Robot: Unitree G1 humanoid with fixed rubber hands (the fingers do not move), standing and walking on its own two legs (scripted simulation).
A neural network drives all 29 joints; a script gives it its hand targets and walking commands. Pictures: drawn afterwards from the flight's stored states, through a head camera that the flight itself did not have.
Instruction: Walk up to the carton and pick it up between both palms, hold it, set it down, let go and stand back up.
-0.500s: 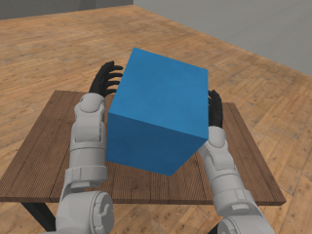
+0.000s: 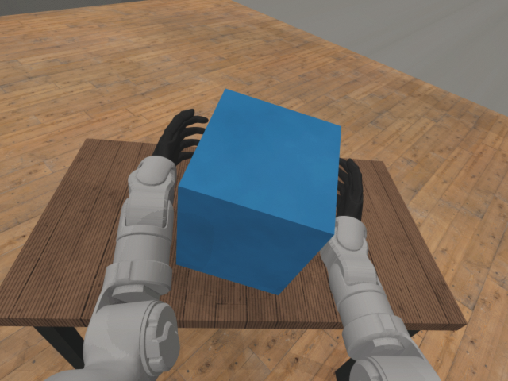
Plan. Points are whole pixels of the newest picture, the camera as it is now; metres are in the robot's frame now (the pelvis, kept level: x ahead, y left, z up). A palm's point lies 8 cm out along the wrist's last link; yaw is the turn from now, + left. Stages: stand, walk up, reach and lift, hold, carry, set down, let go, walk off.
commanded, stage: set down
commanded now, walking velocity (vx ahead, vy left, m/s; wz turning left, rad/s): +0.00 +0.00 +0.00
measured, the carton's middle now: (253, 199) +0.41 -0.01 +0.08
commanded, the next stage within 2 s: none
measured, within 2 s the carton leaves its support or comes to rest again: neither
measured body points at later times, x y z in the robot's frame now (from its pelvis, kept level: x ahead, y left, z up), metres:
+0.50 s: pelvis +0.00 +0.00 +0.00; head +0.03 +0.05 +0.45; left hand +0.45 +0.13 +0.13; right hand +0.37 -0.15 +0.09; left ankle +0.03 +0.09 -0.75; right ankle -0.03 -0.14 -0.75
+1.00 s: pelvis +0.00 +0.01 +0.00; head +0.05 +0.06 +0.44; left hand +0.47 +0.13 +0.10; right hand +0.37 -0.14 +0.06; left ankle +0.03 +0.09 -0.75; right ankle -0.03 -0.14 -0.75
